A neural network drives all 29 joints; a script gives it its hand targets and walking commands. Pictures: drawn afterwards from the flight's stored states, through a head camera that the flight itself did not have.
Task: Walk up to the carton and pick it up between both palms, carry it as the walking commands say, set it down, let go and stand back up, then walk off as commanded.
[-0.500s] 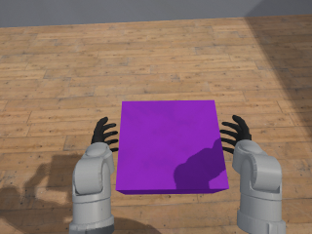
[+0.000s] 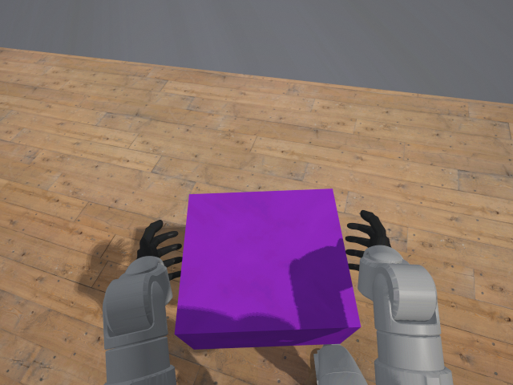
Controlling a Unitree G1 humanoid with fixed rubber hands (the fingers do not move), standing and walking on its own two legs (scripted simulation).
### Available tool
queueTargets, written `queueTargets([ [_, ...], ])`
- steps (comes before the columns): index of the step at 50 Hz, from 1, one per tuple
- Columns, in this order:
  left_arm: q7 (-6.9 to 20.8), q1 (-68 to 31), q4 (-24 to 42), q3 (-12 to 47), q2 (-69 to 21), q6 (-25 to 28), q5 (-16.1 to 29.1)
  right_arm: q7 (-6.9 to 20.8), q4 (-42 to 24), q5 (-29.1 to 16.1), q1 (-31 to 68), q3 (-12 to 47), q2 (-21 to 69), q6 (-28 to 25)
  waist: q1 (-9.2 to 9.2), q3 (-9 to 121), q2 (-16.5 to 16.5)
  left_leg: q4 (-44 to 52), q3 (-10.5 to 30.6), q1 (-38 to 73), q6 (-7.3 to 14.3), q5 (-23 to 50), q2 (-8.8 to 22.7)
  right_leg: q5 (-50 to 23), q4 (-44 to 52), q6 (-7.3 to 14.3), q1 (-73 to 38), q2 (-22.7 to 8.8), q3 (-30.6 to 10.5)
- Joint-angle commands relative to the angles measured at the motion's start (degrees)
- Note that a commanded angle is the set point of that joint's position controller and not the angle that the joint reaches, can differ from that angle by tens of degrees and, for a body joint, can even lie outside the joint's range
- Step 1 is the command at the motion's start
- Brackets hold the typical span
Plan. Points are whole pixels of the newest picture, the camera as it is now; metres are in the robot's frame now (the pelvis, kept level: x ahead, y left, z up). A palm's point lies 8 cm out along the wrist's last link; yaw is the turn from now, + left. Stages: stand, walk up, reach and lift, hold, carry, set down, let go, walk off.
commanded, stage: carry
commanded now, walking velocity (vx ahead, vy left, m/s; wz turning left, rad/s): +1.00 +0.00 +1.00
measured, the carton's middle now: (263, 268) +0.31 -0.03 -0.05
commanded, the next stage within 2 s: none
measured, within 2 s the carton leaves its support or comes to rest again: neither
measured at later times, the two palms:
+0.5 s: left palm (73, 102) +0.72 +0.33 +0.06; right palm (197, 49) +0.89 +0.05 +0.05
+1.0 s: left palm out of the picture +0.96 +0.64 +0.08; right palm (37, 6) +1.27 +0.55 +0.07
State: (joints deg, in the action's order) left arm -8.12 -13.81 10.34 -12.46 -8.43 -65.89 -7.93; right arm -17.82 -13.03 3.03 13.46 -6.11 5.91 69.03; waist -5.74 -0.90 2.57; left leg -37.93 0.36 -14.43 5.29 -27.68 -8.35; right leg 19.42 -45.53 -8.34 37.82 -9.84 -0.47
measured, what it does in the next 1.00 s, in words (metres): walks ahead, turning left: right foot, then left foot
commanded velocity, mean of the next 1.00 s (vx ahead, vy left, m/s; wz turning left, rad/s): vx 1.00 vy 0.00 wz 1.00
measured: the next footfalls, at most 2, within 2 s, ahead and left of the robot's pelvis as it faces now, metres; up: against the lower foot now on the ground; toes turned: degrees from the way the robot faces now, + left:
right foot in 0.02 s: +0.18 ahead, -0.18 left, +0.00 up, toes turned -6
left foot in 0.42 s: +0.64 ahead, +0.10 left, +0.00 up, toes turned +34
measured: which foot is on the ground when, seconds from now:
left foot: down 0.00-0.04, up 0.06-0.40, down 0.42-0.70, up 0.72-1.00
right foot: up 0.00-0.00, down 0.02-0.42, up 0.44-0.66, down 0.68-1.00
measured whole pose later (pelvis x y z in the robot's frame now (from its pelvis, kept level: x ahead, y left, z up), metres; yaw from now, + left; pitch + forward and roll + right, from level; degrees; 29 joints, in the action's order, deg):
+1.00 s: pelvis +1.02 +0.33 +0.00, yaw +64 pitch +5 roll +5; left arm -21.5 -11.5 20.1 -10.6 -8.0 -68.3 -2.2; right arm -8.9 -11.9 9.8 18.5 -7.9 9.3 65.7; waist 5.2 0.4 -1.8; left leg -39.6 -17.4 -39.8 6.5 -6.8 -5.4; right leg 22.5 -25.1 -13.1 -15.0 -13.4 26.7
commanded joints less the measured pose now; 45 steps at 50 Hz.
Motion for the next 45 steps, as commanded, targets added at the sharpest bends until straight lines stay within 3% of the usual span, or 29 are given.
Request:
queueTargets([
  [1, 18.62, -21.1, 8.63, 37.2, -51.77, 2.48, 20.86, 30.94, -7.07, -27.66, 34.01, 38.91, 55.27, -2.73, 11.12, 30.79, -13.97, -17.26, 0.87, -28.19, 3.05, 28.94, 7.16, -11.61, 10.59, -1.16, -59.54, 2.91, 11.16],
  [2, 17.91, -16.08, 5.22, 37.75, -52.9, 2.35, 18.92, 31.21, -6.99, -27.29, 33.21, 39.0, 55.33, -2.21, 11.48, 36.41, -21.83, -32.03, -0.67, -31.6, 0.03, 9.33, 3.04, -2.91, 20.51, 3.61, -64.24, -9.84, -8.96],
  [3, 17.24, -15.15, 3.22, 38.38, -51.08, 2.82, 18.24, 31.51, -9.71, -27.2, 38.36, 40.09, 52.76, -1.95, 9.89, 39.15, -30.23, -42.61, 0.97, -34.88, -1.91, -3.82, 2.98, -10.79, 26.39, 9.48, -66.81, -23.46, -30.4],
  [4, 16.61, -17.89, 5.46, 41.49, -53.56, 2.62, 19.91, 31.9, -9.91, -26.47, 37.89, 40.7, 53.24, -1.26, 9.14, 38.62, -18.54, -48.29, 5.7, -36.76, -0.94, 1.92, 8.0, -10.05, 25.49, 14.33, -65.98, -26.87, -36.34],
  [6, 16.62, -25.91, 10.21, 44.3, -55.36, 1.4, 22.37, 32.37, -5.05, -24.87, 34.39, 37.89, 54.78, -0.73, 9.54, 30.6, -4.85, -50.81, 3.21, -42.45, -2.39, 4.72, 13.08, -18.62, 22.47, 13.27, -64.11, -27.28, -22.68],
  [7, 17.01, -26.67, 10.45, 44.24, -54.7, 1.04, 22.71, 32.56, 0.79, -23.67, 29.88, 36.96, 57.05, -0.34, 9.55, 26.6, -5.04, -49.82, 2.07, -47.05, -2.24, 5.73, 14.03, -23.99, 21.34, 11.85, -64.9, -24.23, -16.96],
  [10, 19.18, -26.73, 12.41, 44.43, -54.83, 0.52, 25.92, 31.23, -0.39, -22.28, 29.02, 36.04, 58.33, -1.82, 10.82, 18.62, -10.18, -45.09, -2.44, -57.01, -1.66, 5.25, 12.51, -48.38, 20.37, 4.85, -72.44, -16.74, -1.41],
  [12, 20.94, -30.82, 14.59, 46.35, -52.79, -0.33, 30.05, 29.15, -4.34, -20.71, 31.2, 36.59, 58.07, -2.47, 10.44, 13.08, -12.72, -33.84, -7.37, -52.8, -1.76, 3.13, 11.68, -50.21, 27.43, 3.15, -66.51, -13.85, 8.1],
  [14, 22.85, -29.64, 9.18, 44.14, -50.57, -1.99, 31.44, 27.01, -1.55, -17.45, 28.19, 34.95, 56.95, -2.12, 9.81, 10.53, -10.19, -21.02, -13.99, -40.39, -0.29, 13.81, 9.41, -56.1, 31.74, 1.38, -57.48, -9.56, 14.93],
  [16, 24.43, -32.46, 9.2, 44.46, -49.63, -3.1, 33.7, 25.65, -1.62, -14.54, 25.67, 34.35, 54.76, -2.3, 7.03, 16.04, -10.83, -5.51, -22.76, -17.87, 0.6, 26.61, 0.99, -86.85, 27.45, -1.55, -53.29, -5.62, 25.14],
  [19, 25.23, -36.29, 9.05, 43.66, -48.13, -3.44, 34.8, 24.86, -4.43, -16.58, 31.43, 36.93, 53.69, -2.42, 5.18, 21.81, -22.08, -1.71, -26.6, 6.22, 0.61, 29.81, -5.79, -105.53, 6.97, -5.27, -46.23, -5.75, 26.13],
  [20, 25.47, -35.94, 5.7, 42.86, -47.96, -4.03, 33.91, 24.32, -1.48, -16.94, 30.99, 36.75, 51.86, -2.18, 3.12, 22.18, -19.78, 0.36, -21.31, 20.53, 2.65, 29.65, -4.61, -94.51, -8.44, -5.7, -34.9, -7.11, 23.65],
  [21, 25.65, -38.22, 4.61, 42.32, -48.66, -4.17, 33.15, 24.14, -2.17, -17.88, 34.56, 37.03, 49.89, -2.75, 1.21, 25.19, -10.49, 7.72, -10.15, 33.73, 8.2, 35.43, 0.92, -52.63, -32.3, -4.52, -20.46, -4.17, 20.38],
  [22, 26.04, -32.46, -1.96, 41.27, -49.47, -4.7, 29.14, 25.21, 0.98, -18.2, 34.15, 36.04, 53.13, -2.49, 4.26, 20.73, -2.24, 6.64, 18.81, 37.94, 16.01, 29.81, 15.4, 8.8, -50.47, -3.45, -3.35, 9.02, 14.28],
  [23, 26.56, -31.59, -1.06, 41.07, -47.11, -3.91, 28.31, 26.0, 0.97, -18.61, 35.66, 35.68, 52.12, -2.58, 4.28, 13.02, -9.16, 6.39, 25.65, 22.83, 16.7, 41.36, 16.04, 9.64, -56.8, -0.88, -2.81, 9.15, 3.47],
  [24, 25.47, -32.87, -0.1, 41.16, -50.9, -3.31, 29.86, 26.16, 0.77, -19.62, 36.56, 35.03, 49.97, -2.26, 4.5, 24.27, -7.38, 11.36, 35.19, 33.9, 18.9, 25.3, 20.36, 7.68, -55.83, -0.6, 6.54, 6.97, -3.35],
  [25, 24.0, -28.17, -1.54, 39.87, -50.5, -3.5, 27.38, 27.45, 7.03, -20.01, 28.02, 35.45, 52.85, -1.38, 4.33, 26.7, -3.06, 18.0, 38.34, 31.33, 20.3, 7.4, 24.12, 8.58, -52.0, -0.34, 7.52, 3.18, -8.12],
  [27, 22.41, -31.02, 0.01, 39.01, -54.2, -2.24, 24.29, 29.89, 5.58, -23.55, 32.17, 37.5, 58.82, -1.62, 5.0, 21.7, -4.9, 14.2, 32.29, 20.52, 17.29, 24.12, 21.28, 10.05, -41.32, 0.69, 6.49, 0.17, -11.93],
  [28, 22.18, -29.52, 0.23, 37.55, -52.92, -1.67, 21.99, 31.06, 3.2, -24.31, 35.36, 38.3, 59.36, -1.65, 5.84, 16.71, -11.09, 16.14, 29.65, 7.48, 15.12, 24.72, 21.75, 11.8, -33.02, 0.91, -0.01, -1.82, -9.94],
  [30, 21.68, -34.26, 7.54, 36.31, -52.88, -0.27, 22.54, 32.69, -1.41, -28.56, 41.25, 39.96, 61.81, -1.19, 6.07, 8.54, -8.85, 20.49, 22.88, -10.25, 12.83, 24.51, 19.38, 17.4, -9.69, -0.12, -8.15, -2.99, -2.29],
  [33, 20.25, -34.29, 12.92, 36.54, -55.52, 1.56, 24.72, 32.37, -4.17, -30.97, 39.86, 39.89, 62.41, -1.93, 7.28, 22.33, -1.03, 3.69, 10.52, -21.41, 7.88, 28.96, 12.8, -9.03, 7.16, -0.48, -41.41, 5.54, 7.15],
  [34, 19.26, -27.49, 11.05, 37.43, -55.61, 1.91, 23.72, 32.12, -3.11, -29.7, 34.98, 38.49, 61.22, -2.02, 9.2, 32.07, -6.4, -12.18, 4.01, -26.33, 4.89, 32.09, 8.9, -14.55, 8.05, -0.36, -58.7, 4.27, 8.58],
  [35, 18.25, -24.59, 10.78, 39.14, -55.98, 2.4, 22.88, 32.05, -8.22, -30.24, 37.45, 39.11, 59.98, -2.35, 10.7, 39.46, -18.63, -29.68, -0.35, -29.92, 2.85, 21.53, 4.49, -7.59, 17.92, 2.9, -68.15, -6.33, -4.98],
  [36, 17.15, -25.38, 7.52, 39.45, -56.34, 2.66, 22.1, 32.1, -9.55, -30.05, 42.52, 39.25, 58.66, -1.8, 9.65, 43.2, -29.98, -41.91, -0.62, -33.52, -0.04, -1.71, 1.84, -13.24, 25.86, 11.0, -70.65, -20.79, -31.41],
  [37, 16.42, -24.44, 7.73, 40.44, -57.27, 2.52, 22.15, 32.47, -7.42, -28.54, 41.55, 39.32, 58.04, -1.09, 9.14, 37.2, -21.17, -47.07, 3.37, -36.98, 0.86, 1.21, 5.73, -18.18, 24.68, 13.4, -66.45, -23.84, -35.51],
  [38, 16.45, -27.19, 11.28, 42.43, -56.33, 2.05, 23.06, 32.14, -4.31, -26.99, 36.98, 36.97, 58.82, -1.02, 9.13, 32.46, -13.25, -51.14, 3.07, -45.99, 0.42, 3.19, 9.61, -34.21, 18.62, 13.08, -73.09, -25.76, -25.37],
  [40, 16.78, -28.46, 10.39, 43.15, -57.42, 1.02, 23.52, 32.27, 1.84, -24.33, 30.26, 34.1, 59.57, -0.86, 9.74, 29.32, -3.64, -47.69, 1.25, -53.4, -0.07, 2.42, 12.2, -36.33, 17.55, 11.71, -76.12, -24.03, -18.0],
  [42, 17.66, -25.18, 11.16, 42.61, -54.99, 0.67, 23.42, 31.72, 1.05, -24.52, 29.14, 35.39, 60.25, -1.61, 10.78, 21.24, -9.14, -39.07, -3.3, -57.07, -0.57, 0.86, 10.82, -53.85, 17.86, 7.44, -77.83, -17.52, -6.35],
  [45, 20.13, -29.95, 14.88, 45.72, -51.52, 0.23, 28.71, 29.09, -0.28, -20.11, 26.4, 35.06, 58.4, -2.34, 11.06, 12.74, -9.01, -17.8, -13.09, -47.59, 0.38, 5.17, 8.25, -59.04, 26.25, 3.68, -69.31, -13.93, 7.77],
])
